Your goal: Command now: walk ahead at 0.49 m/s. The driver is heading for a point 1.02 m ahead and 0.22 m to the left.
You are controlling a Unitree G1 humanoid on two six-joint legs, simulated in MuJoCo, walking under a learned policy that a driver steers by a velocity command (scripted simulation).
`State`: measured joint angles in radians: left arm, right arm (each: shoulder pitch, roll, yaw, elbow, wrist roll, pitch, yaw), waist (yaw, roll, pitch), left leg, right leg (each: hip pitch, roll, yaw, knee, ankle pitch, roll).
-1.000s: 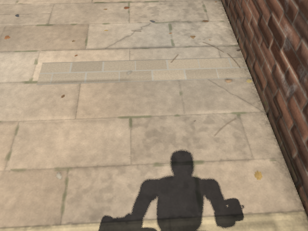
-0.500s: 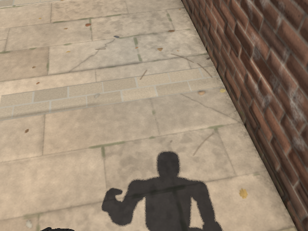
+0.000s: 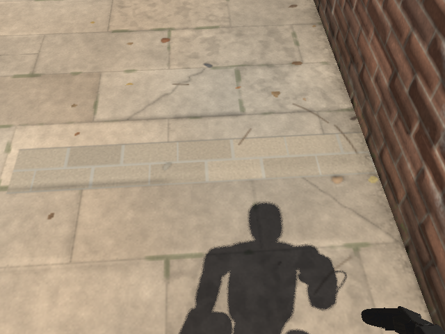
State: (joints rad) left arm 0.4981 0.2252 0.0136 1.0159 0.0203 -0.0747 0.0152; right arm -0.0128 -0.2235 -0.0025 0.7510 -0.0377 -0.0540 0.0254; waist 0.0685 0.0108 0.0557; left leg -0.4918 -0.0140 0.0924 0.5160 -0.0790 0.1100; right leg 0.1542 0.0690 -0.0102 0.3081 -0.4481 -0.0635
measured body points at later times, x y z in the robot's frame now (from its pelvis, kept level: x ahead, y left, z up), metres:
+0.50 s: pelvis +0.28 +0.00 +0.01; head +0.32 +0.00 +0.46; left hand +0.48 +0.22 -0.10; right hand +0.21 -0.24 -0.13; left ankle +0.14 +0.07 -0.72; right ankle +0.44 -0.10 -0.70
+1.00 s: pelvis +0.56 +0.00 +0.02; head +0.59 +0.00 +0.47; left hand +0.47 +0.23 -0.13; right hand +0.75 -0.20 -0.10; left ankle +0.73 +0.13 -0.68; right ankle +0.44 -0.09 -0.72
